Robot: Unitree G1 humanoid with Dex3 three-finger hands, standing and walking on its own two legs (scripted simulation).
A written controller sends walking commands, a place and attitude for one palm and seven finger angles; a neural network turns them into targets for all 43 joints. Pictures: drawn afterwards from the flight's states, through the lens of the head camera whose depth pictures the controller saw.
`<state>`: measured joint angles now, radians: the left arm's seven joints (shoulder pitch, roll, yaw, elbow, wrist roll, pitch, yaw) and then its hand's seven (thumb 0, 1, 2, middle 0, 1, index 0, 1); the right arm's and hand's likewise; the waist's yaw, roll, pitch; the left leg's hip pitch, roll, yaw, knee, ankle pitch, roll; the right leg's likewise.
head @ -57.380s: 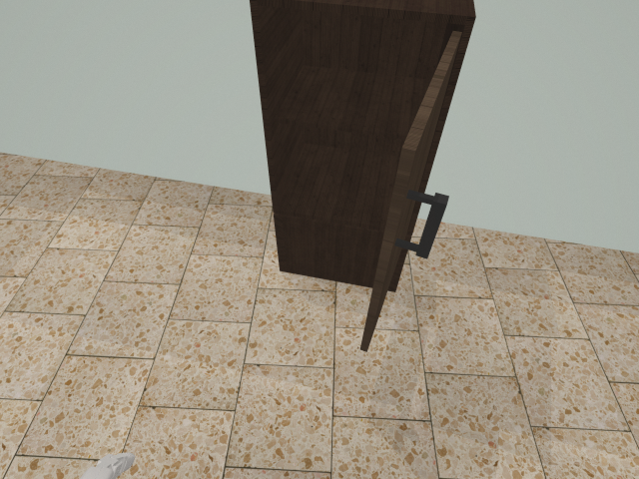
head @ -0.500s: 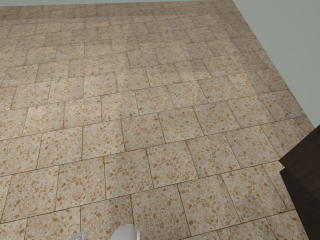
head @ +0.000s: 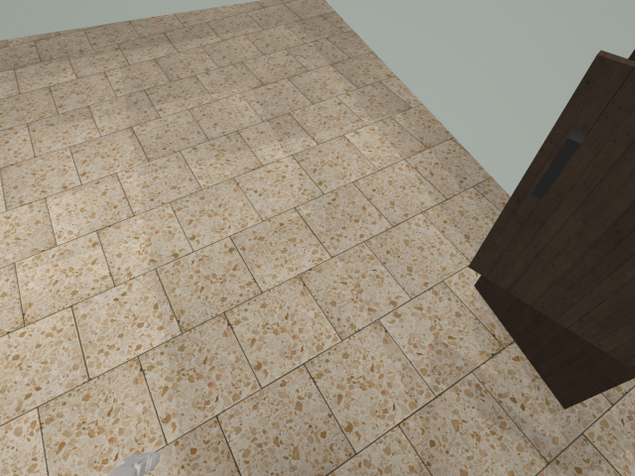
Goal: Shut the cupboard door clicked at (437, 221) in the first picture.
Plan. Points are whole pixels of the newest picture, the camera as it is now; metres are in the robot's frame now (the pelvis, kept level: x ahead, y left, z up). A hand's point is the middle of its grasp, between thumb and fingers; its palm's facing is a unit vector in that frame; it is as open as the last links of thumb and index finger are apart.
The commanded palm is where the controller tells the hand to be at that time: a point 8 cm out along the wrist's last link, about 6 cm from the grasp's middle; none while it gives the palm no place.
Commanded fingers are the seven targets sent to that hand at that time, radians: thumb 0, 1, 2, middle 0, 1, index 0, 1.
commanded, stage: turn to face it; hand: left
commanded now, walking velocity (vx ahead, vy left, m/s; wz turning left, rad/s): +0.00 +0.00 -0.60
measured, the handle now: (560, 162) +0.62 -0.40 +0.01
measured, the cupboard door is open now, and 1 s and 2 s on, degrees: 27 27 27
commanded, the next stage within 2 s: take the last steps up to it in 1.16 s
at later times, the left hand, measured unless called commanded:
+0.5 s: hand (184, 468) +0.15 +0.20 -0.18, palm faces -0.22 -0.95 -0.20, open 7.4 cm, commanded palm none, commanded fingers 0.00 0.90 0.90 -0.20 -0.30 -0.20 -0.30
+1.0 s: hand (262, 412) +0.22 +0.10 -0.14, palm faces -0.50 -0.82 -0.28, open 7.4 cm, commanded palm none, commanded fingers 0.00 0.90 0.90 -0.20 -0.30 -0.20 -0.30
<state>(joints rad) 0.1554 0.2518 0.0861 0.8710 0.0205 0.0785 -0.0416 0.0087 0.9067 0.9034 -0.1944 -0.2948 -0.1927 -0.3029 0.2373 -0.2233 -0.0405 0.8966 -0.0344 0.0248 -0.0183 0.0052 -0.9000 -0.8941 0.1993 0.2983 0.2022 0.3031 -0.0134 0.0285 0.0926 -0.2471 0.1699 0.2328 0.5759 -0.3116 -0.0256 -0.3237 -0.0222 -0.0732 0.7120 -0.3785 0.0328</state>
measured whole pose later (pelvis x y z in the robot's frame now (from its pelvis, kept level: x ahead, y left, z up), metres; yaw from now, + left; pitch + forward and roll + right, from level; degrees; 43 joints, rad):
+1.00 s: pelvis +0.03 -0.02 +0.00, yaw -31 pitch +1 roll +1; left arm 0.17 0.19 0.04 0.89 0.02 0.03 0.00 0.01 0.90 0.90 -0.20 -0.30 -0.20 -0.30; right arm 0.22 -0.26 -0.06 0.94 -0.02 0.07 -0.02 0.01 -0.91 -0.89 0.19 0.30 0.20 0.30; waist -0.03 0.05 0.07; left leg -0.50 0.07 0.04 1.13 -0.40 -0.08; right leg -0.25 0.01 -0.02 0.50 -0.27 -0.04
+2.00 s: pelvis +0.10 -0.16 +0.01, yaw -41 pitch +1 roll -1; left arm 0.18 0.17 0.05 1.01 0.01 -0.04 0.01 -0.02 0.94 0.90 -0.20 -0.30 -0.20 -0.30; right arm 0.31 -0.20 -0.05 1.04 -0.04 0.01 -0.01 0.01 -0.91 -0.89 0.19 0.30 0.19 0.30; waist -0.05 0.03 0.04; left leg -0.48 0.09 0.08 1.00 -0.37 -0.02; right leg -0.16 0.02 -0.14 0.39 -0.24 -0.05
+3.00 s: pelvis +0.13 -0.25 +0.01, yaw -40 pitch -1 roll +0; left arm 0.22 0.19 -0.01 1.05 0.01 -0.01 0.03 0.00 0.92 0.90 -0.20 -0.30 -0.20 -0.30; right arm 0.27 -0.15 -0.01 1.09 -0.02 0.00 -0.02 0.01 -0.90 -0.89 0.20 0.30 0.20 0.30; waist -0.02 0.00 0.05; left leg -0.21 0.04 0.09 0.44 -0.21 -0.01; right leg -0.16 0.01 -0.03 0.46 -0.28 -0.02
